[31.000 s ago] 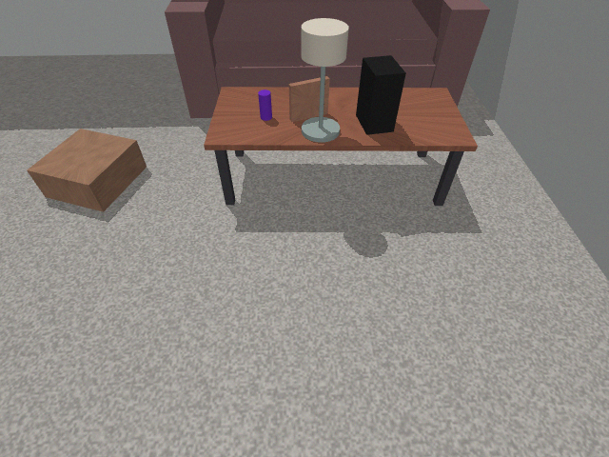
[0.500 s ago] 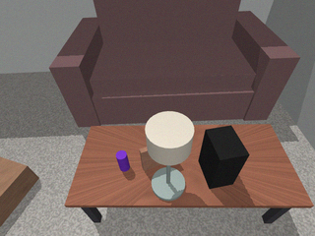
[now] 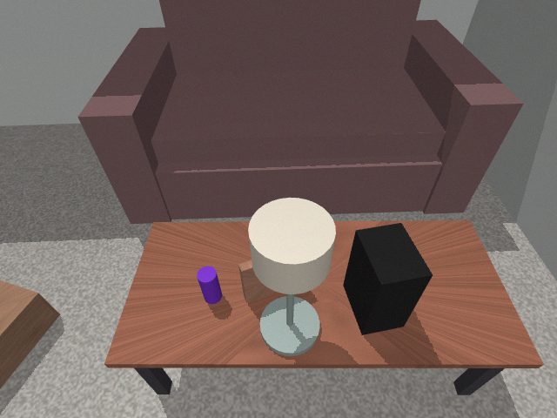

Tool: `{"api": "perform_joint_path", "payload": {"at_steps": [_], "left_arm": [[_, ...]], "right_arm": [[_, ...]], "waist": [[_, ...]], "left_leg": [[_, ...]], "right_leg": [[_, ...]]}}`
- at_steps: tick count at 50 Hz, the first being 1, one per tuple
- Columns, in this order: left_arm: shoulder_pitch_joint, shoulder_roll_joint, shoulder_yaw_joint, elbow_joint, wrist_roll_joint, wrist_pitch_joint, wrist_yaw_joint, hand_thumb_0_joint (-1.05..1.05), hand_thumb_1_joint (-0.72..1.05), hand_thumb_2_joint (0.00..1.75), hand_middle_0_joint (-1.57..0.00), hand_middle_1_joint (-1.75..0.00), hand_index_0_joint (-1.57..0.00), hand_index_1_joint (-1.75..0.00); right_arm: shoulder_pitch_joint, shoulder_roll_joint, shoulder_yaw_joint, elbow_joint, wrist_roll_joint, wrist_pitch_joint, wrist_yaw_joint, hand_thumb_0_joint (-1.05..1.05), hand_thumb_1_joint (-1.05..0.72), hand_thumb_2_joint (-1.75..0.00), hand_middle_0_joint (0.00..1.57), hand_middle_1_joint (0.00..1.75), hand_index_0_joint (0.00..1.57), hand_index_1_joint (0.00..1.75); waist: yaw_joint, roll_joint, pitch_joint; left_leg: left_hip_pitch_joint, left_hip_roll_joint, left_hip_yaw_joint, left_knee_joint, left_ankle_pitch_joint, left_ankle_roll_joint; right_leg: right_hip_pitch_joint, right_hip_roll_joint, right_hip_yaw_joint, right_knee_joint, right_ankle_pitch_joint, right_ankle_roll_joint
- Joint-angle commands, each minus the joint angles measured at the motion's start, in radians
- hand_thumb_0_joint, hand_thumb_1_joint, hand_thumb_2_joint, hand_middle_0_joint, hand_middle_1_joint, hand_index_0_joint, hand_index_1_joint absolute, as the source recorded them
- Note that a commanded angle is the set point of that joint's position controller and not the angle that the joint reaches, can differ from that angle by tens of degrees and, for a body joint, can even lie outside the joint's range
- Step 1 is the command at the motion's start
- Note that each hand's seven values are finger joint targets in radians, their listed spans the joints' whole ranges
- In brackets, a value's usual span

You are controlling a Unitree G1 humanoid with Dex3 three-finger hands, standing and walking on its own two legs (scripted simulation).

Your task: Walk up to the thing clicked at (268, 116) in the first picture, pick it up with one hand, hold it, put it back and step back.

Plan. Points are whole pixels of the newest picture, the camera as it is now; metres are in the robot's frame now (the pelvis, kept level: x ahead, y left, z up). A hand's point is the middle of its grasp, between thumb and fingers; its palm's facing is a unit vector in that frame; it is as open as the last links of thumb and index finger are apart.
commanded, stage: stand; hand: left
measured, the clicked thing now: (210, 285) +0.56 +0.21 -0.36
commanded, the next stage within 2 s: step back in 1.94 s
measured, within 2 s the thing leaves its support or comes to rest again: neither
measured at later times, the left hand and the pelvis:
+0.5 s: hand out of the picture +0.08 +0.25 -0.15, palm faces -0.04 -0.93 -0.35, open 7.4 cm; pelvis +0.00 +0.00 +0.00, yaw +0 degrees
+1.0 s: hand out of the picture +0.08 +0.25 -0.16, palm faces -0.05 -0.94 -0.35, open 7.4 cm; pelvis +0.01 +0.00 +0.00, yaw +0 degrees
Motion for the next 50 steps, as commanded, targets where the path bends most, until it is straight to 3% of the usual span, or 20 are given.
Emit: {"api": "perform_joint_path", "payload": {"at_steps": [1, 12, 18, 23, 30, 35, 41, 43, 46, 50], "left_arm": [[-0.038, 0.216, 0.043, -0.062, -0.005, -0.019, 0.015, 0.00, 0.90, 0.90, -0.20, -0.30, -0.20, -0.30], [-0.036, 0.218, 0.045, -0.066, -0.006, -0.018, 0.013, 0.00, 0.90, 0.90, -0.20, -0.30, -0.20, -0.30], [-0.030, 0.220, 0.045, -0.065, -0.006, -0.017, 0.011, 0.00, 0.90, 0.90, -0.20, -0.30, -0.20, -0.30], [-0.032, 0.225, 0.046, -0.075, -0.008, -0.021, 0.011, 0.00, 0.90, 0.90, -0.20, -0.30, -0.20, -0.30], [-0.028, 0.222, 0.043, -0.077, -0.007, -0.019, 0.010, 0.00, 0.90, 0.90, -0.20, -0.30, -0.20, -0.30], [-0.026, 0.228, 0.042, -0.081, -0.009, -0.022, 0.012, 0.00, 0.90, 0.90, -0.20, -0.30, -0.20, -0.30], [-0.024, 0.221, 0.043, -0.074, -0.009, -0.017, 0.009, 0.00, 0.90, 0.90, -0.20, -0.30, -0.20, -0.30], [-0.026, 0.230, 0.046, -0.079, -0.008, -0.019, 0.009, 0.00, 0.90, 0.90, -0.20, -0.30, -0.20, -0.30], [-0.029, 0.224, 0.045, -0.077, -0.010, -0.018, 0.008, 0.00, 0.90, 0.90, -0.20, -0.30, -0.20, -0.30], [-0.027, 0.222, 0.044, -0.077, -0.011, -0.017, 0.007, 0.00, 0.90, 0.90, -0.20, -0.30, -0.20, -0.30]], "right_arm": [[-0.046, -0.204, -0.038, -0.059, 0.006, -0.024, -0.009, 0.00, -0.90, -0.90, 0.20, 0.30, 0.20, 0.30], [-0.035, -0.208, -0.037, -0.060, 0.006, -0.027, -0.009, 0.00, -0.90, -0.90, 0.20, 0.30, 0.20, 0.30], [-0.027, -0.209, -0.035, -0.060, 0.007, -0.025, -0.008, 0.00, -0.90, -0.90, 0.20, 0.30, 0.20, 0.30], [-0.031, -0.213, -0.036, -0.063, 0.007, -0.029, -0.008, 0.00, -0.90, -0.90, 0.20, 0.30, 0.20, 0.30], [-0.033, -0.210, -0.034, -0.057, 0.006, -0.028, -0.007, 0.00, -0.90, -0.90, 0.20, 0.30, 0.20, 0.30], [-0.026, -0.211, -0.035, -0.060, 0.008, -0.028, -0.007, 0.00, -0.90, -0.90, 0.20, 0.30, 0.20, 0.30], [-0.034, -0.216, -0.033, -0.060, 0.007, -0.028, -0.007, 0.00, -0.90, -0.90, 0.20, 0.30, 0.20, 0.30], [-0.036, -0.215, -0.035, -0.065, 0.008, -0.031, -0.008, 0.00, -0.90, -0.90, 0.20, 0.30, 0.20, 0.30], [-0.030, -0.215, -0.034, -0.063, 0.007, -0.031, -0.008, 0.00, -0.90, -0.90, 0.20, 0.30, 0.20, 0.30], [-0.031, -0.210, -0.031, -0.062, 0.008, -0.034, -0.008, 0.00, -0.90, -0.90, 0.20, 0.30, 0.20, 0.30]], "waist": [[0.003, 0.000, -0.043], [0.001, -0.005, -0.060], [-0.001, -0.010, -0.031], [0.003, -0.007, -0.070], [0.004, -0.004, -0.041], [0.000, -0.008, -0.087], [0.003, 0.007, -0.025], [0.004, -0.004, -0.057], [0.002, -0.007, -0.048], [0.003, -0.005, -0.056]], "left_leg": [[0.063, 0.111, -0.105, -0.044, 0.056, 0.008], [0.072, 0.118, -0.104, -0.037, 0.078, 0.015], [0.054, 0.112, -0.109, -0.049, 0.023, 0.013], [0.084, 0.120, -0.104, -0.030, 0.104, 0.016], [0.053, 0.116, -0.104, -0.039, 0.062, 0.009], [0.088, 0.120, -0.094, -0.015, 0.144, 0.014], [0.053, 0.116, -0.103, -0.048, 0.032, 0.012], [0.081, 0.123, -0.103, -0.037, 0.098, 0.017], [0.068, 0.121, -0.103, -0.040, 0.074, 0.015], [0.074, 0.122, -0.104, -0.038, 0.120, 0.011]], "right_leg": [[-0.089, -0.113, 0.086, -0.079, 0.088, -0.030], [-0.079, -0.115, 0.091, -0.068, 0.108, -0.034], [-0.095, -0.111, 0.089, -0.081, 0.061, -0.030], [-0.072, -0.116, 0.093, -0.066, 0.129, -0.032], [-0.081, -0.112, 0.089, -0.079, 0.089, -0.031], [-0.056, -0.117, 0.089, -0.059, 0.198, -0.030], [-0.090, -0.110, 0.089, -0.075, 0.073, -0.031], [-0.080, -0.113, 0.090, -0.063, 0.124, -0.035], [-0.080, -0.112, 0.091, -0.069, 0.096, -0.033], [-0.071, -0.111, 0.085, -0.058, 0.124, -0.034]]}}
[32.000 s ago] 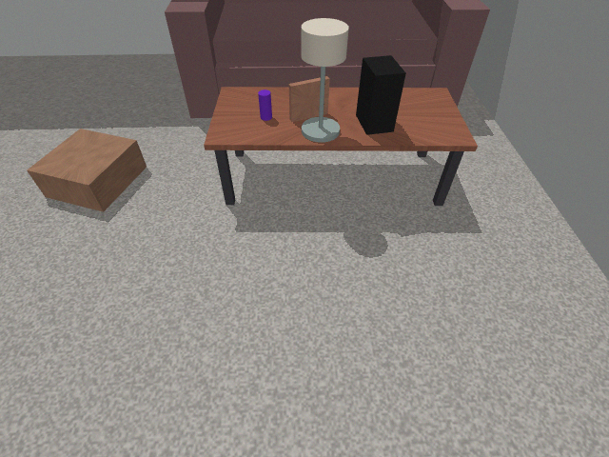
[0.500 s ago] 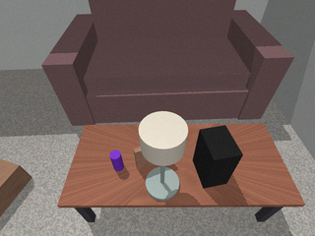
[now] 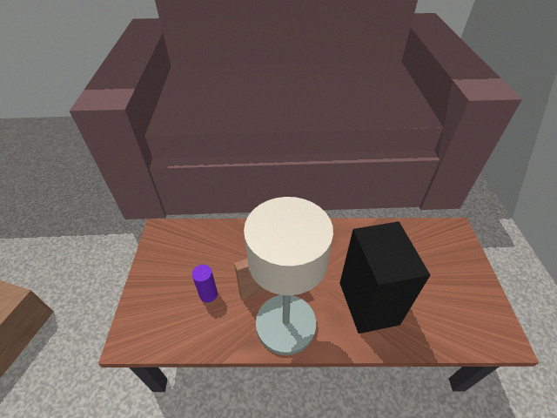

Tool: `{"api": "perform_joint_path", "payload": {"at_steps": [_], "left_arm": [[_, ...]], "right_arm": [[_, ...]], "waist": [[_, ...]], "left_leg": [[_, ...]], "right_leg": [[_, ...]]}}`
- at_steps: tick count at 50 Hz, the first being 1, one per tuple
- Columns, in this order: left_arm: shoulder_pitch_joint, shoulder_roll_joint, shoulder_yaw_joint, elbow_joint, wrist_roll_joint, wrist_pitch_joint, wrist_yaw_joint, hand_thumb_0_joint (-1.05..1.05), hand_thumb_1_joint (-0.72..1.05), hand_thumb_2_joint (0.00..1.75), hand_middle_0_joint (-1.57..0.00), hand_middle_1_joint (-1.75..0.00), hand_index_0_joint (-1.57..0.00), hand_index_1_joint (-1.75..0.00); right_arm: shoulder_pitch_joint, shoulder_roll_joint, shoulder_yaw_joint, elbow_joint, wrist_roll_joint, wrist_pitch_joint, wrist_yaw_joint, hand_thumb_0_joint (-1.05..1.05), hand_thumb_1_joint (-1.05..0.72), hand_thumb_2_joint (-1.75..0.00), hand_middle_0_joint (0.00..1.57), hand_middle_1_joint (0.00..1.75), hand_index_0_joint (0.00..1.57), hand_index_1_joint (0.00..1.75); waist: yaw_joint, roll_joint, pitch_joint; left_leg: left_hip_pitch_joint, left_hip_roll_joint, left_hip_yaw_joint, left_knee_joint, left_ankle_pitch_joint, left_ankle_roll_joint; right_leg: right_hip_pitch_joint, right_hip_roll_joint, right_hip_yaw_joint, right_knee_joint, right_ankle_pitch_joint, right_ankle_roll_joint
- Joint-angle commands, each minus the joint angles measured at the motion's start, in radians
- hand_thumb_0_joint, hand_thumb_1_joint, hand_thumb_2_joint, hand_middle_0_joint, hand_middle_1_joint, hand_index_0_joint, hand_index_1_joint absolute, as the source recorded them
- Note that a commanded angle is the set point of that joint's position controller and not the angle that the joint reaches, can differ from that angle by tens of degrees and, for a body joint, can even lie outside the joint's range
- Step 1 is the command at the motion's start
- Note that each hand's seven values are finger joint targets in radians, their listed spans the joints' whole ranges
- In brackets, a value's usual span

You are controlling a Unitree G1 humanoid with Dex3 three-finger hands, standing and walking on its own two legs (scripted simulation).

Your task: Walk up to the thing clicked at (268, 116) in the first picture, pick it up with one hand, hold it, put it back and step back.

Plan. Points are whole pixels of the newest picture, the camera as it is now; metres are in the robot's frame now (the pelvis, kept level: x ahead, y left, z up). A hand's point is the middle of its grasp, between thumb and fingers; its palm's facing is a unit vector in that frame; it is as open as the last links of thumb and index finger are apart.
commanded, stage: stand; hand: left
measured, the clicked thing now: (205, 284) +0.55 +0.22 -0.36
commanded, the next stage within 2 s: step back in 0.94 s
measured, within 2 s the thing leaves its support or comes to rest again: neither
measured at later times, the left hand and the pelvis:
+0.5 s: hand out of the picture +0.08 +0.25 -0.16, palm faces -0.04 -0.94 -0.34, open 7.4 cm; pelvis +0.01 +0.00 +0.00, yaw +0 degrees
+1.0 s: hand out of the picture +0.08 +0.25 -0.16, palm faces -0.03 -0.94 -0.35, open 7.4 cm; pelvis +0.00 +0.00 +0.00, yaw +0 degrees
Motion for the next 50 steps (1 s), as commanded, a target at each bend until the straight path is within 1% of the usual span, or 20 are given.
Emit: {"api": "perform_joint_path", "payload": {"at_steps": [1, 8, 13, 14, 17, 19, 23, 26, 27, 28, 30, 35, 38, 40, 41, 46, 47, 48, 49, 50], "left_arm": [[-0.029, 0.207, 0.041, -0.060, -0.006, -0.018, 0.017, 0.00, 0.90, 0.90, -0.20, -0.30, -0.20, -0.30], [-0.025, 0.210, 0.040, -0.062, -0.007, -0.021, 0.019, 0.00, 0.90, 0.90, -0.20, -0.30, -0.20, -0.30], [-0.034, 0.215, 0.043, -0.063, -0.006, -0.019, 0.023, 0.00, 0.90, 0.90, -0.20, -0.30, -0.20, -0.30], [-0.031, 0.209, 0.040, -0.060, -0.006, -0.018, 0.022, 0.00, 0.90, 0.90, -0.20, -0.30, -0.20, -0.30], [-0.022, 0.210, 0.041, -0.060, -0.006, -0.018, 0.020, 0.00, 0.90, 0.90, -0.20, -0.30, -0.20, -0.30], [-0.024, 0.212, 0.042, -0.063, -0.006, -0.020, 0.020, 0.00, 0.90, 0.90, -0.20, -0.30, -0.20, -0.30], [-0.030, 0.215, 0.044, -0.064, -0.007, -0.020, 0.020, 0.00, 0.90, 0.90, -0.20, -0.30, -0.20, -0.30], [-0.028, 0.216, 0.044, -0.062, -0.007, -0.019, 0.020, 0.00, 0.90, 0.90, -0.20, -0.30, -0.20, -0.30], [-0.027, 0.216, 0.044, -0.066, -0.006, -0.020, 0.019, 0.00, 0.90, 0.90, -0.20, -0.30, -0.20, -0.30], [-0.029, 0.213, 0.043, -0.064, -0.007, -0.018, 0.019, 0.00, 0.90, 0.90, -0.20, -0.30, -0.20, -0.30], [-0.028, 0.209, 0.042, -0.065, -0.008, -0.019, 0.020, 0.00, 0.90, 0.90, -0.20, -0.30, -0.20, -0.30], [-0.028, 0.218, 0.046, -0.065, -0.004, -0.018, 0.018, 0.00, 0.90, 0.90, -0.20, -0.30, -0.20, -0.30], [-0.029, 0.218, 0.047, -0.066, -0.007, -0.018, 0.019, 0.00, 0.90, 0.90, -0.20, -0.30, -0.20, -0.30], [-0.030, 0.215, 0.045, -0.065, -0.008, -0.018, 0.018, 0.00, 0.90, 0.90, -0.20, -0.30, -0.20, -0.30], [-0.025, 0.215, 0.045, -0.068, -0.006, -0.019, 0.018, 0.00, 0.90, 0.90, -0.20, -0.30, -0.20, -0.30], [-0.022, 0.214, 0.044, -0.065, -0.006, -0.018, 0.018, 0.00, 0.90, 0.90, -0.20, -0.30, -0.20, -0.30], [-0.025, 0.280, 0.087, -0.090, -0.020, -0.006, 0.023, 0.00, 0.90, 0.90, -0.20, -0.30, -0.20, -0.30], [-0.008, 0.270, 0.088, -0.099, -0.026, -0.003, 0.027, 0.00, 0.90, 0.90, -0.20, -0.30, -0.20, -0.30], [0.004, 0.258, 0.087, -0.106, -0.027, 0.001, 0.029, 0.00, 0.90, 0.90, -0.20, -0.30, -0.20, -0.30], [-0.008, 0.256, 0.087, -0.124, -0.025, 0.001, 0.029, 0.00, 0.90, 0.90, -0.20, -0.30, -0.20, -0.30]], "right_arm": [[-0.039, -0.211, -0.040, -0.058, 0.006, -0.026, -0.010, 0.00, -0.90, -0.90, 0.20, 0.30, 0.20, 0.30], [-0.037, -0.216, -0.041, -0.057, 0.008, -0.023, -0.011, 0.00, -0.90, -0.90, 0.20, 0.30, 0.20, 0.30], [-0.041, -0.213, -0.041, -0.060, 0.006, -0.020, -0.013, 0.00, -0.90, -0.90, 0.20, 0.30, 0.20, 0.30], [-0.041, -0.214, -0.039, -0.057, 0.007, -0.020, -0.012, 0.00, -0.90, -0.90, 0.20, 0.30, 0.20, 0.30], [-0.043, -0.217, -0.041, -0.059, 0.007, -0.021, -0.011, 0.00, -0.90, -0.90, 0.20, 0.30, 0.20, 0.30], [-0.046, -0.215, -0.041, -0.060, 0.009, -0.023, -0.010, 0.00, -0.90, -0.90, 0.20, 0.30, 0.20, 0.30], [-0.040, -0.210, -0.039, -0.061, 0.009, -0.023, -0.011, 0.00, -0.90, -0.90, 0.20, 0.30, 0.20, 0.30], [-0.044, -0.211, -0.039, -0.062, 0.009, -0.022, -0.012, 0.00, -0.90, -0.90, 0.20, 0.30, 0.20, 0.30], [-0.048, -0.214, -0.041, -0.064, 0.008, -0.022, -0.011, 0.00, -0.90, -0.90, 0.20, 0.30, 0.20, 0.30], [-0.046, -0.213, -0.039, -0.062, 0.009, -0.023, -0.011, 0.00, -0.90, -0.90, 0.20, 0.30, 0.20, 0.30], [-0.047, -0.215, -0.040, -0.062, 0.009, -0.023, -0.010, 0.00, -0.90, -0.90, 0.20, 0.30, 0.20, 0.30], [-0.051, -0.212, -0.040, -0.067, 0.008, -0.022, -0.012, 0.00, -0.90, -0.90, 0.20, 0.30, 0.20, 0.30], [-0.040, -0.211, -0.038, -0.065, 0.008, -0.023, -0.011, 0.00, -0.90, -0.90, 0.20, 0.30, 0.20, 0.30], [-0.036, -0.213, -0.038, -0.062, 0.007, -0.024, -0.011, 0.00, -0.90, -0.90, 0.20, 0.30, 0.20, 0.30], [-0.044, -0.218, -0.040, -0.065, 0.007, -0.025, -0.012, 0.00, -0.90, -0.90, 0.20, 0.30, 0.20, 0.30], [-0.042, -0.216, -0.039, -0.066, 0.008, -0.024, -0.011, 0.00, -0.90, -0.90, 0.20, 0.30, 0.20, 0.30], [-0.070, -0.267, -0.061, -0.087, 0.009, -0.008, -0.007, 0.00, -0.90, -0.90, 0.20, 0.30, 0.20, 0.30], [-0.051, -0.245, -0.058, -0.096, 0.018, -0.002, -0.008, 0.00, -0.90, -0.90, 0.20, 0.30, 0.20, 0.30], [-0.052, -0.244, -0.061, -0.107, 0.019, 0.001, -0.007, 0.00, -0.90, -0.90, 0.20, 0.30, 0.20, 0.30], [-0.029, -0.248, -0.064, -0.112, 0.023, 0.004, -0.008, 0.00, -0.90, -0.90, 0.20, 0.30, 0.20, 0.30]], "waist": [[0.005, 0.011, -0.074], [0.003, -0.002, -0.097], [0.001, 0.001, -0.089], [0.002, 0.003, -0.063], [0.003, 0.015, -0.059], [0.005, 0.011, -0.071], [0.002, 0.007, -0.084], [0.002, -0.002, -0.065], [0.005, 0.007, -0.078], [0.003, 0.008, -0.065], [0.004, 0.011, -0.074], [0.004, 0.003, -0.062], [0.003, 0.003, -0.066], [0.003, 0.000, -0.060], [0.006, 0.006, -0.073], [0.005, -0.002, -0.062], [0.010, -0.012, 0.024], [0.011, -0.011, -0.012], [0.013, -0.005, -0.029], [0.002, -0.001, -0.075]], "left_leg": [[0.079, 0.120, -0.107, -0.031, 0.148, 0.019], [0.098, 0.119, -0.098, -0.007, 0.183, 0.022], [0.097, 0.121, -0.095, -0.007, 0.183, 0.021], [0.078, 0.119, -0.100, -0.021, 0.150, 0.019], [0.074, 0.117, -0.097, -0.025, 0.130, 0.018], [0.087, 0.121, -0.100, -0.016, 0.166, 0.021], [0.090, 0.122, -0.095, -0.012, 0.185, 0.022], [0.086, 0.121, -0.096, -0.019, 0.151, 0.020], [0.098, 0.121, -0.094, -0.013, 0.173, 0.020], [0.085, 0.120, -0.095, -0.020, 0.160, 0.017], [0.084, 0.122, -0.096, -0.014, 0.169, 0.021], [0.078, 0.118, -0.093, -0.023, 0.122, 0.019], [0.082, 0.122, -0.098, -0.026, 0.144, 0.020], [0.078, 0.122, -0.097, -0.027, 0.135, 0.020], [0.089, 0.125, -0.094, -0.016, 0.148, 0.023], [0.081, 0.121, -0.099, -0.023, 0.127, 0.021], [0.022, 0.114, -0.109, 0.070, 0.280, 0.051], [0.029, 0.117, -0.098, 0.102, 0.345, 0.059], [0.048, 0.114, -0.089, 0.120, 0.352, 0.065], [0.040, 0.120, -0.090, 0.129, 0.375, 0.073]], "right_leg": [[-0.060, -0.118, 0.081, -0.059, 0.151, -0.029], [-0.042, -0.124, 0.082, -0.057, 0.236, -0.025], [-0.048, -0.124, 0.082, -0.054, 0.232, -0.026], [-0.057, -0.119, 0.080, -0.063, 0.187, -0.025], [-0.063, -0.117, 0.083, -0.070, 0.170, -0.026], [-0.053, -0.120, 0.082, -0.060, 0.202, -0.027], [-0.037, -0.123, 0.085, -0.058, 0.224, -0.028], [-0.052, -0.119, 0.085, -0.065, 0.187, -0.028], [-0.055, -0.119, 0.085, -0.062, 0.215, -0.029], [-0.054, -0.117, 0.082, -0.063, 0.192, -0.028], [-0.044, -0.120, 0.084, -0.063, 0.210, -0.029], [-0.057, -0.117, 0.086, -0.071, 0.173, -0.028], [-0.053, -0.118, 0.085, -0.063, 0.188, -0.030], [-0.057, -0.118, 0.088, -0.070, 0.166, -0.028], [-0.053, -0.119, 0.088, -0.067, 0.188, -0.030], [-0.061, -0.116, 0.087, -0.074, 0.163, -0.026], [-0.129, -0.089, 0.088, 0.020, 0.333, -0.028], [-0.119, -0.086, 0.072, 0.053, 0.376, -0.031], [-0.124, -0.084, 0.067, 0.065, 0.384, -0.036], [-0.092, -0.082, 0.072, 0.096, 0.385, -0.045]]}}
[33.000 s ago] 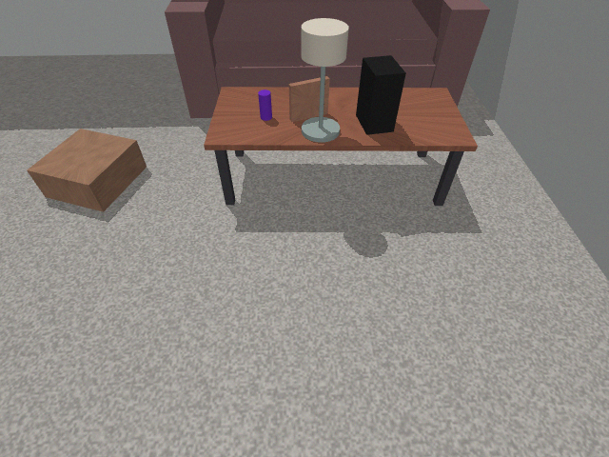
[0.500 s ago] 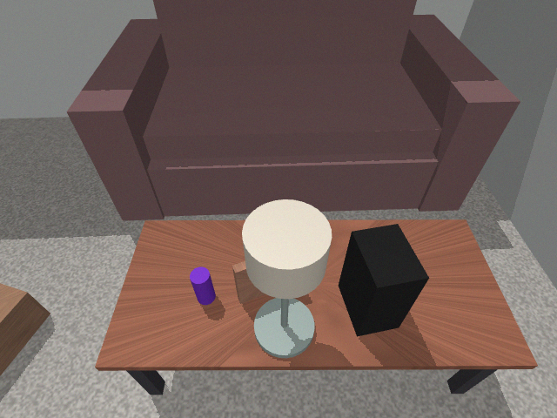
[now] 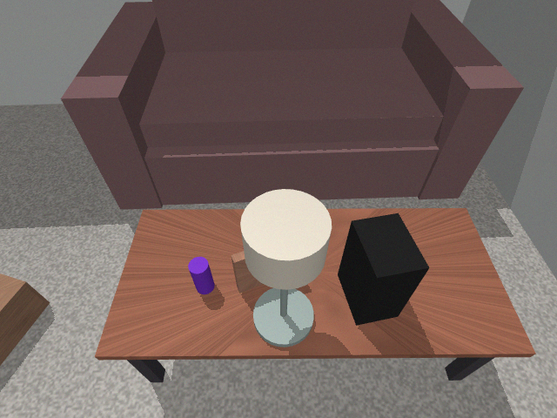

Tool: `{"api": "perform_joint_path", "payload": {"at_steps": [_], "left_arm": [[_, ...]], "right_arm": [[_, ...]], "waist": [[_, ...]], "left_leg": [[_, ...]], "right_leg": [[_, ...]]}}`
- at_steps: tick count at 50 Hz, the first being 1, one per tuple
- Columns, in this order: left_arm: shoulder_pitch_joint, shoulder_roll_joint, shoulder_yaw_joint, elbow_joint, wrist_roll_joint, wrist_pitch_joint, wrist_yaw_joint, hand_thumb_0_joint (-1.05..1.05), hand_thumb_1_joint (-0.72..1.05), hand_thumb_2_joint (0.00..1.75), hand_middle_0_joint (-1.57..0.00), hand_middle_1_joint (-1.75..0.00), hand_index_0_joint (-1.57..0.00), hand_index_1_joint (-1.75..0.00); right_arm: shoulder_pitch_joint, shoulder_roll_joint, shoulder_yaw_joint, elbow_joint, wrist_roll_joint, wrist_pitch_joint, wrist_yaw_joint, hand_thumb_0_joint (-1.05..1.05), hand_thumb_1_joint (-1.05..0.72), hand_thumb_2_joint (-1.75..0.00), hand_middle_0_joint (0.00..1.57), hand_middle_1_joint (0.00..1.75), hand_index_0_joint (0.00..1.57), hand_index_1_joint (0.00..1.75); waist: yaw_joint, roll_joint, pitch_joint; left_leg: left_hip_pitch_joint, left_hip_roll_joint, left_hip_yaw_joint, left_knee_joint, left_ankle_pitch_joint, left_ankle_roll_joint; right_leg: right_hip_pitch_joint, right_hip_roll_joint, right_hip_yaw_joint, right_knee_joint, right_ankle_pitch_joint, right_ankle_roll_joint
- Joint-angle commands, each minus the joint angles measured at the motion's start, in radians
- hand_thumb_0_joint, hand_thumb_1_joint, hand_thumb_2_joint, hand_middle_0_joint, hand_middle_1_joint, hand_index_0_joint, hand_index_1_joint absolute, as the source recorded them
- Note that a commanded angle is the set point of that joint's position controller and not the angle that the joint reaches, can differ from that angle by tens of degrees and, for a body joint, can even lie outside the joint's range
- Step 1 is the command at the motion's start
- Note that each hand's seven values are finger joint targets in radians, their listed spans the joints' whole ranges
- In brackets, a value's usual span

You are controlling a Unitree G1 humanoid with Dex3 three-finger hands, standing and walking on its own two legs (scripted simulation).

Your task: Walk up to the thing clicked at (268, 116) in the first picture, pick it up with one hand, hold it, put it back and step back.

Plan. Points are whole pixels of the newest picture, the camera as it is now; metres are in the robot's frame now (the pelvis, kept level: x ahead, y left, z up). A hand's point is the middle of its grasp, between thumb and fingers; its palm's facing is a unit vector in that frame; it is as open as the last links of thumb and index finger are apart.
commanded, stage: step back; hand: left
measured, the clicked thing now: (202, 276) +0.54 +0.22 -0.36
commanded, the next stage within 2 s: none
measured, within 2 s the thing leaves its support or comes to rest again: neither
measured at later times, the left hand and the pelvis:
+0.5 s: hand out of the picture -0.01 +0.23 -0.15, palm faces +0.00 -0.90 -0.44, open 7.4 cm; pelvis -0.09 -0.04 -0.01, yaw +1 degrees
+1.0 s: hand out of the picture -0.16 +0.28 -0.17, palm faces +0.07 -0.92 -0.39, open 7.4 cm; pelvis -0.23 +0.00 -0.01, yaw +2 degrees
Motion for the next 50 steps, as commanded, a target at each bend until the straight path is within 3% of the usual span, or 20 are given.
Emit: {"api": "perform_joint_path", "payload": {"at_steps": [1, 5, 10, 12, 13, 14, 16, 19, 24, 29, 33, 36, 37, 38, 39, 40, 41, 44, 46, 50], "left_arm": [[-0.015, 0.241, 0.070, -0.104, -0.012, -0.001, 0.028, 0.00, 0.90, 0.90, -0.20, -0.30, -0.20, -0.30], [0.002, 0.213, 0.066, -0.141, -0.005, 0.018, 0.025, 0.00, 0.90, 0.90, -0.20, -0.30, -0.20, -0.30], [0.111, 0.203, 0.082, -0.145, 0.011, 0.039, 0.013, 0.00, 0.90, 0.90, -0.20, -0.30, -0.20, -0.30], [0.164, 0.219, 0.092, -0.133, 0.017, 0.035, 0.010, 0.00, 0.90, 0.90, -0.20, -0.30, -0.20, -0.30], [0.136, 0.257, 0.101, -0.150, 0.023, 0.025, 0.012, 0.00, 0.90, 0.90, -0.20, -0.30, -0.20, -0.30], [0.098, 0.338, 0.123, -0.176, 0.026, 0.015, 0.016, 0.00, 0.90, 0.90, -0.20, -0.30, -0.20, -0.30], [0.001, 0.364, 0.127, -0.232, 0.038, 0.006, 0.027, 0.00, 0.90, 0.90, -0.20, -0.30, -0.20, -0.30], [-0.121, 0.277, 0.113, -0.268, 0.034, 0.002, 0.032, 0.00, 0.90, 0.90, -0.20, -0.30, -0.20, -0.30], [0.018, 0.234, 0.112, -0.291, 0.023, 0.004, 0.043, 0.00, 0.90, 0.90, -0.20, -0.30, -0.20, -0.30], [0.095, 0.247, 0.126, -0.299, 0.016, 0.015, 0.053, 0.00, 0.90, 0.90, -0.20, -0.30, -0.20, -0.30], [0.033, 0.275, 0.128, -0.338, 0.018, 0.022, 0.044, 0.00, 0.90, 0.90, -0.20, -0.30, -0.20, -0.30], [-0.059, 0.293, 0.123, -0.367, 0.016, 0.026, 0.035, 0.00, 0.90, 0.90, -0.20, -0.30, -0.20, -0.30], [-0.063, 0.275, 0.117, -0.371, 0.017, 0.029, 0.033, 0.00, 0.90, 0.90, -0.20, -0.30, -0.20, -0.30], [-0.040, 0.234, 0.108, -0.373, 0.017, 0.031, 0.032, 0.00, 0.90, 0.90, -0.20, -0.30, -0.20, -0.30], [-0.057, 0.216, 0.109, -0.376, 0.008, 0.030, 0.038, 0.00, 0.90, 0.90, -0.20, -0.30, -0.20, -0.30], [-0.082, 0.236, 0.126, -0.354, 0.024, 0.034, 0.049, 0.00, 0.90, 0.90, -0.20, -0.30, -0.20, -0.30], [-0.054, 0.247, 0.128, -0.334, 0.024, 0.035, 0.046, 0.00, 0.90, 0.90, -0.20, -0.30, -0.20, -0.30], [0.083, 0.221, 0.128, -0.273, -0.002, 0.042, 0.036, 0.00, 0.90, 0.90, -0.20, -0.30, -0.20, -0.30], [0.132, 0.217, 0.131, -0.258, 0.004, 0.039, 0.032, 0.00, 0.90, 0.90, -0.20, -0.30, -0.20, -0.30], [0.085, 0.201, 0.115, -0.295, 0.015, 0.021, 0.030, 0.00, 0.90, 0.90, -0.20, -0.30, -0.20, -0.30]], "right_arm": [[-0.015, -0.250, -0.065, -0.097, 0.016, -0.005, -0.013, 0.00, -0.90, -0.90, 0.20, 0.30, 0.20, 0.30], [-0.034, -0.277, -0.087, -0.139, 0.014, 0.010, -0.011, 0.00, -0.90, -0.90, 0.20, 0.30, 0.20, 0.30], [-0.094, -0.304, -0.108, -0.219, -0.004, 0.021, -0.011, 0.00, -0.90, -0.90, 0.20, 0.30, 0.20, 0.30], [-0.148, -0.285, -0.108, -0.252, 0.004, 0.032, -0.009, 0.00, -0.90, -0.90, 0.20, 0.30, 0.20, 0.30], [-0.135, -0.243, -0.094, -0.257, 0.014, 0.039, -0.008, 0.00, -0.90, -0.90, 0.20, 0.30, 0.20, 0.30], [-0.151, -0.180, -0.074, -0.274, 0.023, 0.044, -0.016, 0.00, -0.90, -0.90, 0.20, 0.30, 0.20, 0.30], [-0.042, -0.205, -0.081, -0.247, 0.015, 0.054, -0.031, 0.00, -0.90, -0.90, 0.20, 0.30, 0.20, 0.30], [0.040, -0.249, -0.090, -0.204, 0.030, 0.045, -0.028, 0.00, -0.90, -0.90, 0.20, 0.30, 0.20, 0.30], [0.030, -0.248, -0.067, -0.241, 0.009, 0.030, -0.045, 0.00, -0.90, -0.90, 0.20, 0.30, 0.20, 0.30], [0.009, -0.232, -0.058, -0.282, -0.002, 0.018, -0.047, 0.00, -0.90, -0.90, 0.20, 0.30, 0.20, 0.30], [0.088, -0.231, -0.072, -0.262, -0.007, 0.024, -0.032, 0.00, -0.90, -0.90, 0.20, 0.30, 0.20, 0.30], [0.184, -0.240, -0.091, -0.228, -0.013, 0.029, -0.015, 0.00, -0.90, -0.90, 0.20, 0.30, 0.20, 0.30], [0.197, -0.245, -0.097, -0.229, -0.019, 0.030, -0.011, 0.00, -0.90, -0.90, 0.20, 0.30, 0.20, 0.30], [0.170, -0.303, -0.112, -0.246, -0.029, 0.030, -0.008, 0.00, -0.90, -0.90, 0.20, 0.30, 0.20, 0.30], [0.087, -0.373, -0.122, -0.281, -0.034, 0.029, -0.001, 0.00, -0.90, -0.90, 0.20, 0.30, 0.20, 0.30], [0.050, -0.416, -0.131, -0.294, -0.033, 0.026, -0.004, 0.00, -0.90, -0.90, 0.20, 0.30, 0.20, 0.30], [-0.001, -0.374, -0.122, -0.304, -0.034, 0.020, -0.012, 0.00, -0.90, -0.90, 0.20, 0.30, 0.20, 0.30], [-0.110, -0.274, -0.088, -0.338, -0.036, 0.015, -0.022, 0.00, -0.90, -0.90, 0.20, 0.30, 0.20, 0.30], [-0.079, -0.256, -0.090, -0.334, -0.024, 0.012, -0.021, 0.00, -0.90, -0.90, 0.20, 0.30, 0.20, 0.30], [0.037, -0.248, -0.095, -0.319, -0.010, 0.011, -0.022, 0.00, -0.90, -0.90, 0.20, 0.30, 0.20, 0.30]], "waist": [[-0.005, 0.012, -0.132], [-0.001, 0.097, -0.171], [0.036, 0.216, -0.180], [0.073, 0.149, -0.167], [0.071, -0.035, -0.111], [0.075, -0.217, -0.026], [0.028, -0.166, -0.021], [-0.041, -0.127, -0.063], [0.049, -0.073, -0.173], [0.091, -0.155, -0.162], [0.043, -0.174, -0.179], [-0.023, -0.133, -0.182], [-0.041, -0.093, -0.165], [-0.040, 0.125, -0.146], [-0.035, 0.314, -0.103], [-0.060, 0.289, -0.069], [-0.023, 0.224, -0.012], [0.067, 0.135, 0.023], [0.064, 0.118, -0.013], [-0.018, 0.150, -0.086]], "left_leg": [[0.069, 0.115, -0.098, 0.078, 0.415, 0.085], [0.020, 0.168, -0.154, 0.058, 0.322, 0.149], [-0.115, 0.291, -0.245, 0.041, 0.252, 0.253], [-0.179, 0.216, -0.178, 0.187, 0.161, 0.193], [-0.193, 0.059, -0.098, 0.366, 0.035, 0.102], [-0.347, -0.142, -0.089, 0.526, -0.339, 0.038], [-0.316, -0.137, -0.204, 0.755, -0.482, 0.035], [-0.310, -0.147, -0.237, 0.813, -0.311, 0.026], [-0.414, -0.132, -0.214, 0.782, -0.317, -0.005], [-0.386, -0.081, -0.170, 0.564, -0.356, -0.007], [-0.213, -0.065, -0.089, 0.399, -0.320, 0.015], [-0.020, -0.061, -0.028, 0.255, -0.154, 0.043], [0.009, -0.029, -0.073, 0.183, -0.079, 0.067], [0.002, 0.136, -0.316, 0.060, -0.028, 0.139], [-0.076, 0.311, -0.536, -0.078, -0.007, 0.258], [-0.245, 0.374, -0.617, -0.117, -0.040, 0.339], [-0.298, 0.359, -0.569, -0.121, -0.075, 0.331], [-0.252, 0.191, -0.281, -0.059, 0.035, 0.209], [-0.121, 0.178, -0.260, -0.021, 0.051, 0.218], [0.116, 0.186, -0.247, 0.028, 0.115, 0.248]], "right_leg": [[-0.064, -0.083, 0.058, 0.094, 0.378, -0.049], [-0.096, -0.036, 0.033, 0.228, 0.207, -0.053], [-0.096, 0.017, 0.010, 0.450, -0.230, -0.051], [-0.069, -0.023, 0.056, 0.317, -0.065, -0.060], [-0.137, -0.147, 0.226, 0.067, 0.147, -0.079], [-0.123, -0.289, 0.428, -0.061, 0.394, -0.111], [-0.231, -0.365, 0.454, -0.018, 0.513, -0.238], [-0.160, -0.198, 0.229, 0.036, 0.444, -0.149], [0.126, -0.278, 0.233, 0.138, 0.593, -0.230], [0.196, -0.302, 0.236, 0.181, 0.688, -0.241], [0.052, -0.274, 0.196, 0.169, 0.538, -0.203], [-0.157, -0.256, 0.166, 0.170, 0.248, -0.156], [-0.222, -0.226, 0.151, 0.205, 0.129, -0.119], [-0.340, -0.099, 0.072, 0.365, -0.084, -0.066], [-0.423, 0.092, -0.024, 0.613, -0.384, -0.017], [-0.348, 0.113, 0.126, 0.823, -0.447, -0.006], [-0.345, 0.098, 0.158, 0.924, -0.393, -0.010], [-0.404, 0.133, 0.181, 1.006, -0.235, -0.015], [-0.424, 0.119, 0.163, 0.967, -0.201, 0.011], [-0.448, 0.077, 0.130, 0.721, -0.225, 0.057]]}}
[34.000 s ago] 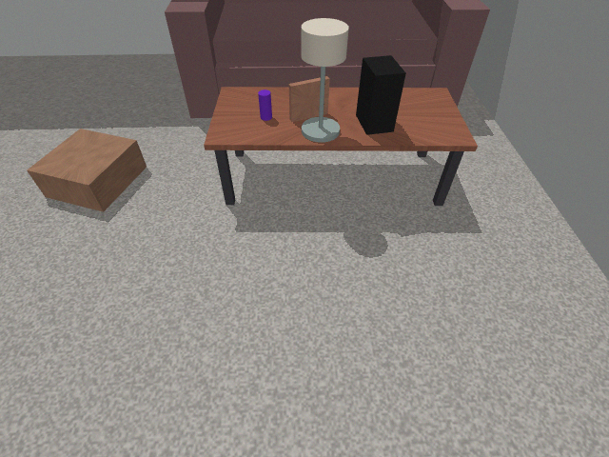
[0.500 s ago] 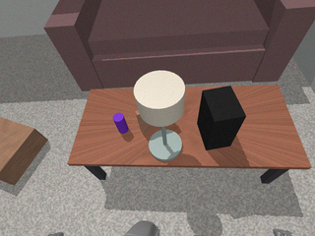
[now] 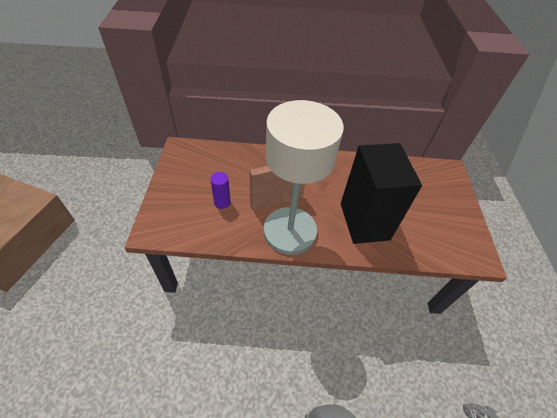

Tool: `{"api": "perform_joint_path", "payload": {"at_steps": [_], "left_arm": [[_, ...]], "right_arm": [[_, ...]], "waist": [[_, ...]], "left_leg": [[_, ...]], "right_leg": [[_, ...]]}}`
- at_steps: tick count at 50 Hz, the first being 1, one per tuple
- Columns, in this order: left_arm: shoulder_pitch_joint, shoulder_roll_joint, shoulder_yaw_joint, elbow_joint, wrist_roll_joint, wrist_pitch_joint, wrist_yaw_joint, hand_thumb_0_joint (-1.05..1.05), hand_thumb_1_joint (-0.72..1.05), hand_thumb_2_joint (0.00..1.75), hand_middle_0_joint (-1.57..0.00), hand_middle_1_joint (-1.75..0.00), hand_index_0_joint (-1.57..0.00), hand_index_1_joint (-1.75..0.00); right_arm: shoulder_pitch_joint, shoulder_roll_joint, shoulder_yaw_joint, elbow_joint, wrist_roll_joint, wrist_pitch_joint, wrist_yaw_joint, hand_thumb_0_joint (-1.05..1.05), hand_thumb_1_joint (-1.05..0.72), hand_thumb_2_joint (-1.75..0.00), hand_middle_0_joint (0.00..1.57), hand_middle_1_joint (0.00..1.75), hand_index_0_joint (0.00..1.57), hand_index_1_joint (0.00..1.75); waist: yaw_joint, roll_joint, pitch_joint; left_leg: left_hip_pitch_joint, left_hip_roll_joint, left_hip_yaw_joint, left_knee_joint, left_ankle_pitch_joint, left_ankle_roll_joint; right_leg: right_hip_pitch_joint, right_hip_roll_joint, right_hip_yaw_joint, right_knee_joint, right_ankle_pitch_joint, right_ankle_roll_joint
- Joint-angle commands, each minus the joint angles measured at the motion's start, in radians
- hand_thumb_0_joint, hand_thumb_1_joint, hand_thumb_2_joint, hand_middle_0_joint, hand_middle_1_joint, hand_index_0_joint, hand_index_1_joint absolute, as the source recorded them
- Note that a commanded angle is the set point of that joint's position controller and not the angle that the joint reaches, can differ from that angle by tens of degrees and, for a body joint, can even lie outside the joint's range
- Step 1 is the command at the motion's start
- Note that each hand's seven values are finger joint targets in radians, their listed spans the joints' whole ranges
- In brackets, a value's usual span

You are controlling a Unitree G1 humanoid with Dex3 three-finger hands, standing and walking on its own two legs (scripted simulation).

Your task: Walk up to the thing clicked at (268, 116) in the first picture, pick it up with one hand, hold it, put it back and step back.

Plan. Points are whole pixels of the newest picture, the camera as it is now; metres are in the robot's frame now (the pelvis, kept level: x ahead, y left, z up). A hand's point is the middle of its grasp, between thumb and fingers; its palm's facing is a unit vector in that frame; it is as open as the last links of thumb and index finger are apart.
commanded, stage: step back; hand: left
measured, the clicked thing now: (220, 190) +0.78 +0.19 -0.34
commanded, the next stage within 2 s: none
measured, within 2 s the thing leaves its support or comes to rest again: neither
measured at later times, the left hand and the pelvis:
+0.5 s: hand out of the picture -0.03 +0.27 -0.13, palm faces -0.02 -0.89 -0.45, open 7.4 cm; pelvis -0.17 +0.00 -0.01, yaw +1 degrees
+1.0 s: hand out of the picture -0.25 +0.27 -0.15, palm faces -0.09 -0.91 -0.41, open 7.4 cm; pelvis -0.34 +0.00 -0.01, yaw -4 degrees
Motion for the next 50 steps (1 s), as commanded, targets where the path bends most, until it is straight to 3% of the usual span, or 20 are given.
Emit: {"api": "perform_joint_path", "payload": {"at_steps": [1, 4, 8, 9, 11, 12, 15, 21, 24, 26, 27, 29, 30, 34, 40, 44, 46, 47, 48, 50], "left_arm": [[0.016, 0.146, 0.033, -0.080, 0.003, -0.026, 0.012, 0.00, 0.90, 0.90, -0.20, -0.30, -0.20, -0.30], [0.050, 0.146, 0.027, -0.069, 0.001, -0.037, 0.013, 0.00, 0.90, 0.90, -0.20, -0.30, -0.20, -0.30], [0.194, 0.167, 0.040, 0.012, 0.017, -0.040, 0.007, 0.00, 0.90, 0.90, -0.20, -0.30, -0.20, -0.30], [0.181, 0.210, 0.054, 0.004, 0.028, -0.042, 0.006, 0.00, 0.90, 0.90, -0.20, -0.30, -0.20, -0.30], [0.026, 0.382, 0.087, -0.073, 0.043, -0.034, 0.002, 0.00, 0.90, 0.90, -0.20, -0.30, -0.20, -0.30], [-0.068, 0.358, 0.084, -0.109, 0.033, -0.039, 0.010, 0.00, 0.90, 0.90, -0.20, -0.30, -0.20, -0.30], [-0.158, 0.213, 0.056, -0.133, 0.026, -0.045, 0.017, 0.00, 0.90, 0.90, -0.20, -0.30, -0.20, -0.30], [-0.012, 0.197, 0.059, -0.122, 0.029, -0.029, 0.027, 0.00, 0.90, 0.90, -0.20, -0.30, -0.20, -0.30], [-0.042, 0.212, 0.058, -0.136, 0.020, -0.018, 0.033, 0.00, 0.90, 0.90, -0.20, -0.30, -0.20, -0.30], [-0.071, 0.222, 0.043, -0.142, 0.004, -0.003, 0.025, 0.00, 0.90, 0.90, -0.20, -0.30, -0.20, -0.30], [-0.059, 0.187, 0.026, -0.151, 0.003, 0.004, 0.020, 0.00, 0.90, 0.90, -0.20, -0.30, -0.20, -0.30], [-0.121, 0.177, 0.031, -0.165, -0.007, 0.005, 0.032, 0.00, 0.90, 0.90, -0.20, -0.30, -0.20, -0.30], [-0.168, 0.189, 0.038, -0.162, 0.005, 0.003, 0.040, 0.00, 0.90, 0.90, -0.20, -0.30, -0.20, -0.30], [-0.050, 0.178, 0.034, -0.104, -0.016, 0.002, 0.021, 0.00, 0.90, 0.90, -0.20, -0.30, -0.20, -0.30], [-0.057, 0.139, 0.010, -0.115, 0.004, -0.025, 0.021, 0.00, 0.90, 0.90, -0.20, -0.30, -0.20, -0.30], [0.044, 0.139, 0.013, -0.054, 0.014, -0.037, 0.015, 0.00, 0.90, 0.90, -0.20, -0.30, -0.20, -0.30], [0.081, 0.201, 0.029, -0.029, 0.028, -0.043, 0.013, 0.00, 0.90, 0.90, -0.20, -0.30, -0.20, -0.30], [0.059, 0.267, 0.051, -0.040, 0.033, -0.042, 0.009, 0.00, 0.90, 0.90, -0.20, -0.30, -0.20, -0.30], [-0.020, 0.374, 0.071, -0.072, 0.035, -0.033, 0.007, 0.00, 0.90, 0.90, -0.20, -0.30, -0.20, -0.30], [-0.106, 0.298, 0.052, -0.107, 0.028, -0.038, 0.013, 0.00, 0.90, 0.90, -0.20, -0.30, -0.20, -0.30]], "right_arm": [[0.014, -0.248, -0.076, -0.084, 0.015, -0.030, -0.016, 0.00, -0.90, -0.90, 0.20, 0.30, 0.20, 0.30], [-0.003, -0.264, -0.082, -0.096, 0.009, -0.017, -0.015, 0.00, -0.90, -0.90, 0.20, 0.30, 0.20, 0.30], [-0.056, -0.282, -0.088, -0.105, 0.025, 0.007, -0.009, 0.00, -0.90, -0.90, 0.20, 0.30, 0.20, 0.30], [-0.050, -0.246, -0.078, -0.108, 0.030, 0.007, -0.005, 0.00, -0.90, -0.90, 0.20, 0.30, 0.20, 0.30], [-0.122, -0.226, -0.085, -0.126, 0.024, 0.007, -0.019, 0.00, -0.90, -0.90, 0.20, 0.30, 0.20, 0.30], [-0.082, -0.268, -0.101, -0.111, 0.025, 0.012, -0.021, 0.00, -0.90, -0.90, 0.20, 0.30, 0.20, 0.30], [0.051, -0.219, -0.079, -0.045, 0.041, 0.003, -0.014, 0.00, -0.90, -0.90, 0.20, 0.30, 0.20, 0.30], [0.046, -0.205, -0.056, -0.071, 0.027, -0.019, -0.027, 0.00, -0.90, -0.90, 0.20, 0.30, 0.20, 0.30], [0.108, -0.202, -0.060, -0.063, 0.017, -0.028, -0.028, 0.00, -0.90, -0.90, 0.20, 0.30, 0.20, 0.30], [0.170, -0.201, -0.070, -0.028, 0.009, -0.033, -0.025, 0.00, -0.90, -0.90, 0.20, 0.30, 0.20, 0.30], [0.168, -0.238, -0.085, -0.023, 0.000, -0.033, -0.024, 0.00, -0.90, -0.90, 0.20, 0.30, 0.20, 0.30], [0.074, -0.402, -0.111, -0.067, -0.014, -0.022, -0.008, 0.00, -0.90, -0.90, 0.20, 0.30, 0.20, 0.30], [0.049, -0.409, -0.114, -0.080, -0.012, -0.029, -0.011, 0.00, -0.90, -0.90, 0.20, 0.30, 0.20, 0.30], [-0.034, -0.258, -0.067, -0.101, -0.007, -0.037, -0.026, 0.00, -0.90, -0.90, 0.20, 0.30, 0.20, 0.30], [0.069, -0.255, -0.077, -0.093, 0.008, -0.020, -0.027, 0.00, -0.90, -0.90, 0.20, 0.30, 0.20, 0.30], [0.000, -0.293, -0.083, -0.107, 0.020, 0.003, -0.018, 0.00, -0.90, -0.90, 0.20, 0.30, 0.20, 0.30], [-0.042, -0.250, -0.063, -0.119, 0.028, 0.002, -0.014, 0.00, -0.90, -0.90, 0.20, 0.30, 0.20, 0.30], [-0.047, -0.201, -0.051, -0.134, 0.031, -0.003, -0.014, 0.00, -0.90, -0.90, 0.20, 0.30, 0.20, 0.30], [-0.072, -0.215, -0.065, -0.137, 0.026, 0.001, -0.035, 0.00, -0.90, -0.90, 0.20, 0.30, 0.20, 0.30], [-0.019, -0.256, -0.077, -0.095, 0.029, 0.005, -0.029, 0.00, -0.90, -0.90, 0.20, 0.30, 0.20, 0.30]], "waist": [[-0.048, 0.198, -0.169], [-0.043, 0.228, -0.233], [0.014, 0.172, -0.257], [0.011, 0.049, -0.220], [0.071, -0.338, -0.053], [0.023, -0.292, 0.015], [-0.072, -0.095, -0.041], [0.040, -0.149, -0.141], [0.019, -0.209, -0.217], [-0.020, -0.159, -0.241], [-0.010, -0.058, -0.232], [-0.042, 0.276, -0.184], [-0.066, 0.311, -0.139], [0.021, 0.181, -0.114], [-0.052, 0.198, -0.206], [-0.011, 0.206, -0.301], [0.016, 0.102, -0.289], [0.015, -0.113, -0.241], [0.065, -0.301, -0.168], [0.005, -0.178, -0.082]], "left_leg": [[0.292, 0.242, -0.228, -0.150, 0.160, 0.202], [0.304, 0.257, -0.217, -0.083, 0.236, 0.186], [0.082, 0.225, -0.197, -0.051, 0.038, 0.103], [-0.050, 0.159, -0.160, 0.028, -0.089, 0.045], [-0.157, -0.081, -0.119, 0.489, -0.389, -0.066], [-0.108, -0.036, -0.231, 0.641, -0.349, -0.063], [-0.147, -0.151, -0.213, 0.658, -0.199, -0.049], [-0.229, -0.085, -0.135, 0.395, -0.326, -0.087], [-0.101, 0.002, -0.099, 0.071, -0.287, -0.053], [0.045, -0.035, -0.031, -0.190, -0.017, -0.038], [0.131, 0.022, -0.126, -0.174, 0.089, -0.022], [0.070, 0.344, -0.495, -0.214, 0.298, 0.203], [-0.051, 0.414, -0.587, -0.249, 0.283, 0.274], [0.066, 0.199, -0.219, -0.101, 0.476, 0.153], [0.351, 0.231, -0.229, -0.016, 0.540, 0.194], [0.264, 0.224, -0.214, 0.046, 0.386, 0.146], [0.044, 0.160, -0.188, 0.094, 0.150, 0.060], [-0.155, 0.006, -0.128, 0.214, -0.140, 0.000], [-0.132, -0.080, -0.093, 0.457, -0.426, -0.044], [-0.070, -0.069, -0.204, 0.624, -0.371, -0.041]], "right_leg": [[-0.067, -0.057, -0.018, -0.224, -0.038, 0.038], [0.057, -0.120, -0.070, -0.511, -0.046, 0.017], [0.295, -0.097, -0.136, -0.790, 0.184, -0.034], [0.310, -0.173, 0.032, -0.832, 0.121, -0.073], [-0.060, -0.538, 0.496, -1.025, -0.068, -0.334], [-0.191, -0.563, 0.502, -1.048, -0.099, -0.334], [0.011, -0.294, 0.047, -0.872, 0.301, -0.161], [0.385, -0.351, 0.075, -0.769, 0.447, -0.211], [0.431, -0.389, 0.095, -0.660, 0.624, -0.202], [0.370, -0.322, 0.021, -0.553, 0.644, -0.153], [0.219, -0.270, -0.005, -0.511, 0.485, -0.106], [-0.019, -0.035, -0.083, -0.183, -0.178, -0.029], [0.023, -0.051, 0.016, -0.045, -0.209, -0.024], [-0.052, -0.012, 0.036, 0.076, -0.045, -0.035], [-0.035, -0.084, -0.063, -0.393, -0.068, 0.017], [0.194, -0.090, -0.146, -0.794, 0.167, -0.016], [0.322, -0.167, 0.004, -0.816, 0.290, -0.066], [0.333, -0.323, 0.216, -0.841, 0.299, -0.138], [0.091, -0.523, 0.404, -0.918, 0.351, -0.322], [-0.032, -0.491, 0.320, -0.921, 0.394, -0.297]]}}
